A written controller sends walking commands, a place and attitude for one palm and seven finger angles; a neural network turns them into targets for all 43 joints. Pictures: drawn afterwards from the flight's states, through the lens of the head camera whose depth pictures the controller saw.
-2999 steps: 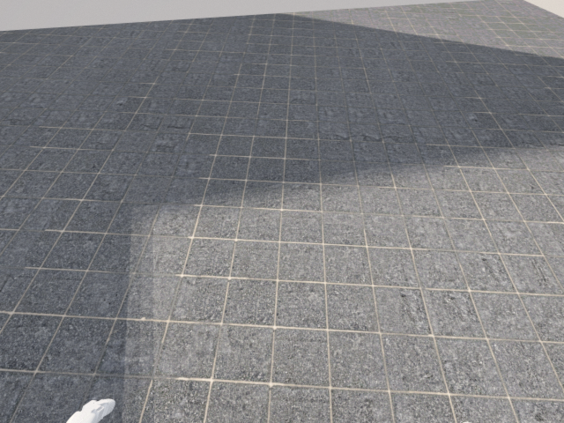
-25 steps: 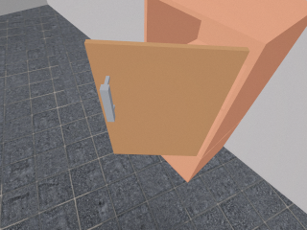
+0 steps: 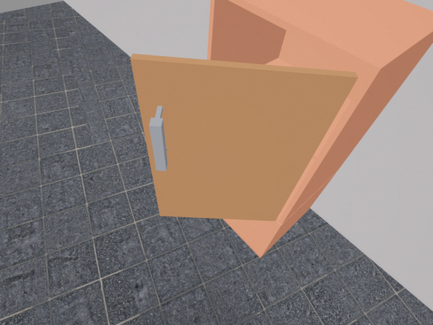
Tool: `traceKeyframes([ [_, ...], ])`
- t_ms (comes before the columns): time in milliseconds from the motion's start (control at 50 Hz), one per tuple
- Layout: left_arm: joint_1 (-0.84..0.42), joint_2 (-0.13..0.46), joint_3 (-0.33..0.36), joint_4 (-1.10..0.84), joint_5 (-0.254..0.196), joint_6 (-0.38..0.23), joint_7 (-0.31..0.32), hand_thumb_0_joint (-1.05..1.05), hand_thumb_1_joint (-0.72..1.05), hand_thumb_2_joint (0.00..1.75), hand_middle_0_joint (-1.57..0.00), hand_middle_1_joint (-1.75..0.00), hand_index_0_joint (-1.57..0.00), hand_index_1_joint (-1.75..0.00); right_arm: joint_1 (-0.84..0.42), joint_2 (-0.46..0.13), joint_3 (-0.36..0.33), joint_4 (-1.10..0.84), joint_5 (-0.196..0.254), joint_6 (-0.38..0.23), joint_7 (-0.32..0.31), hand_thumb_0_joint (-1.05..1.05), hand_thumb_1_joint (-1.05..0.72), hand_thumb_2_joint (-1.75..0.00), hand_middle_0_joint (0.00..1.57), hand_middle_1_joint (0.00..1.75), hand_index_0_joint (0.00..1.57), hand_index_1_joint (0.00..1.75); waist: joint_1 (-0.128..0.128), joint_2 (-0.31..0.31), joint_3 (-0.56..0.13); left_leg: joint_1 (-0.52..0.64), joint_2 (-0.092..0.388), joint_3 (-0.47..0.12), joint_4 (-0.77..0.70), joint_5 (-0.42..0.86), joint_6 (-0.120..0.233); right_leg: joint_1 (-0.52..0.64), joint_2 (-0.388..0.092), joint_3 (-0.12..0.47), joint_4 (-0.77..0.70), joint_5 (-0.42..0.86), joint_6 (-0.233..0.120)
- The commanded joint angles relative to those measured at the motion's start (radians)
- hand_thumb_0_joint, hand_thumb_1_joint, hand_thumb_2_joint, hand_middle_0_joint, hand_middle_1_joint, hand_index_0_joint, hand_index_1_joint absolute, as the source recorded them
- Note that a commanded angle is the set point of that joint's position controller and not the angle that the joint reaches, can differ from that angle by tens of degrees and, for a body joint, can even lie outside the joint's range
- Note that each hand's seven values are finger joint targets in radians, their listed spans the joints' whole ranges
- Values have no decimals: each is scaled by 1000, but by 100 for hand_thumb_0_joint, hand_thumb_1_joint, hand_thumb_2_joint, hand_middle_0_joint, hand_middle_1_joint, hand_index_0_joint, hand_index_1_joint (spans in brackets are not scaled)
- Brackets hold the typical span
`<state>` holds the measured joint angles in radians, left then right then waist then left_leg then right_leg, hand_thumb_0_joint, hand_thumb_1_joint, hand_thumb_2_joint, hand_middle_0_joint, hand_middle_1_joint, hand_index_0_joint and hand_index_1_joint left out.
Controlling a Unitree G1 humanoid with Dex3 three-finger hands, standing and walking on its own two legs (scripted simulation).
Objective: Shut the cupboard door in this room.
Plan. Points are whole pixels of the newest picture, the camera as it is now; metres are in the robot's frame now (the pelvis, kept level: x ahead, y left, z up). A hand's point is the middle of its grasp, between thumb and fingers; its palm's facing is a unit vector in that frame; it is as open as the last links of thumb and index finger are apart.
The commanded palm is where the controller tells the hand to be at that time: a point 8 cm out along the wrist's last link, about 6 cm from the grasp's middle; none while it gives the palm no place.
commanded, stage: come to a stop and stand still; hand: left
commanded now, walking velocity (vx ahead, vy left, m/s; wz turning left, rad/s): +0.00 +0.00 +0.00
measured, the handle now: (160, 139) +0.46 +0.16 +0.05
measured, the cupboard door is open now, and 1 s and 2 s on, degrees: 47 47 47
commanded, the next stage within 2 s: look again from close up in 0.66 s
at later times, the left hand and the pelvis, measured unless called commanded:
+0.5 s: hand out of the picture -0.04 +0.15 -0.18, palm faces -0.01 -0.99 -0.15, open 7.4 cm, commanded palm none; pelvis -0.04 -0.01 +0.01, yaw -1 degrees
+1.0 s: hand out of the picture -0.03 +0.17 -0.17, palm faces +0.00 -0.98 -0.22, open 7.4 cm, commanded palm none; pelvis -0.03 +0.00 +0.00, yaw +0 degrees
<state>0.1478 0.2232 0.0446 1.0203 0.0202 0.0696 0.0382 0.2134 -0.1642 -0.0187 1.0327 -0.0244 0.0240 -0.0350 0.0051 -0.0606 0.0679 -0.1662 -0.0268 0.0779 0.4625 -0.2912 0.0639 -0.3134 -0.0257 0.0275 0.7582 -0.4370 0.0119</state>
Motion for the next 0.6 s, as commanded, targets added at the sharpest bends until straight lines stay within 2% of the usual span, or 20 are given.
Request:
traceKeyframes([
  [0,43,40,0,-37,-8,-29,-4,0,90,90,-20,-30,-20,-30,41,-158,-29,-28,6,-28,-15,0,-90,-90,20,30,20,30,3,167,-62,114,259,-173,-105,752,84,26,-6,-21,-109,44,-4],
  [40,77,37,-3,-24,-10,-39,-2,0,90,90,-20,-30,-20,-30,55,-156,-30,-14,14,-32,-13,0,-90,-90,20,30,20,30,11,152,-101,121,241,-175,-85,683,59,117,-11,-17,-267,168,-5],
  [60,107,40,-5,-8,-10,-47,-1,0,90,90,-20,-30,-20,-30,51,-147,-29,-10,19,-34,-12,0,-90,-90,20,30,20,30,17,125,-114,101,212,-169,-66,600,31,169,-18,3,-361,292,-12],
  [80,119,52,-5,2,-8,-57,3,0,90,90,-20,-30,-20,-30,54,-126,-29,-8,25,-35,-9,0,-90,-90,20,30,20,30,7,75,-109,54,171,-151,-56,470,-6,207,-54,64,-399,423,-31],
  [100,113,69,-6,5,-5,-64,5,0,90,90,-20,-30,-20,-30,57,-101,-26,-5,29,-35,-4,0,-90,-90,20,30,20,30,-4,35,-94,25,140,-127,-67,349,-33,213,-107,101,-401,514,-53],
  [120,94,73,-13,5,-8,-67,3,0,90,90,-20,-30,-20,-30,60,-98,-23,-1,28,-34,-1,0,-90,-90,20,30,20,30,-20,44,-71,36,125,-124,-103,262,-49,171,-131,100,-396,486,-66],
  [140,93,67,-15,8,-7,-67,2,0,90,90,-20,-30,-20,-30,66,-99,-21,5,23,-34,2,0,-90,-90,20,30,20,30,-21,39,-76,60,121,-126,-110,313,-49,160,-110,82,-380,491,-59],
  [160,104,51,-15,18,-8,-71,4,0,90,90,-20,-30,-20,-30,67,-106,-21,20,18,-35,0,0,-90,-90,20,30,20,30,-19,-19,-94,92,131,-120,-96,358,-46,160,-88,77,-374,504,-52],
  [180,112,44,-20,24,-11,-75,5,0,90,90,-20,-30,-20,-30,78,-115,-19,28,18,-37,-1,0,-90,-90,20,30,20,30,-20,-48,-116,110,138,-117,-97,358,-43,170,-86,71,-384,493,-48],
  [200,116,39,-23,27,-10,-76,6,0,90,90,-20,-30,-20,-30,78,-108,-19,34,21,-39,0,0,-90,-90,20,30,20,30,-19,-53,-103,113,137,-115,-107,343,-38,163,-84,64,-397,469,-45],
  [240,120,34,-25,34,-11,-74,5,0,90,90,-20,-30,-20,-30,75,-108,-13,50,20,-39,2,0,-90,-90,20,30,20,30,-17,-25,-68,95,136,-115,-136,273,-40,146,-82,72,-423,386,-42],
  [280,125,25,-28,45,-10,-70,3,0,90,90,-20,-30,-20,-30,68,-103,-7,62,18,-35,4,0,-90,-90,20,30,20,30,-15,0,-2,64,132,-119,-173,164,-41,111,-75,78,-450,284,-40],
  [320,138,23,-30,53,-7,-67,2,0,90,90,-20,-30,-20,-30,73,-95,-3,73,18,-31,6,0,-90,-90,20,30,20,30,-13,33,47,29,125,-116,-196,80,-43,95,-70,82,-468,233,-40],
  [380,165,15,-31,68,-7,-65,0,0,90,90,-20,-30,-20,-30,89,-90,0,82,16,-26,4,0,-90,-90,20,30,20,30,-11,67,78,-5,122,-124,-224,-8,-44,83,-62,81,-476,189,-40],
  [480,194,1,-34,79,-9,-70,0,0,90,90,-20,-30,-20,-30,118,-81,0,88,15,-28,2,0,-90,-90,20,30,20,30,-11,58,46,10,120,-120,-212,-5,-42,81,-62,81,-483,175,-40],
  [500,194,0,-32,79,-7,-70,0,0,90,90,-20,-30,-20,-30,126,-75,-1,91,17,-28,2,0,-90,-90,20,30,20,30,-12,40,48,5,122,-119,-212,-10,-40,87,-60,78,-487,171,-39],
  [580,209,-15,-33,87,-10,-73,1,0,90,90,-20,-30,-20,-30,140,-69,-1,94,17,-33,-1,0,-90,-90,20,30,20,30,-12,49,23,13,123,-123,-203,16,-40,87,-61,77,-473,196,-40],
])
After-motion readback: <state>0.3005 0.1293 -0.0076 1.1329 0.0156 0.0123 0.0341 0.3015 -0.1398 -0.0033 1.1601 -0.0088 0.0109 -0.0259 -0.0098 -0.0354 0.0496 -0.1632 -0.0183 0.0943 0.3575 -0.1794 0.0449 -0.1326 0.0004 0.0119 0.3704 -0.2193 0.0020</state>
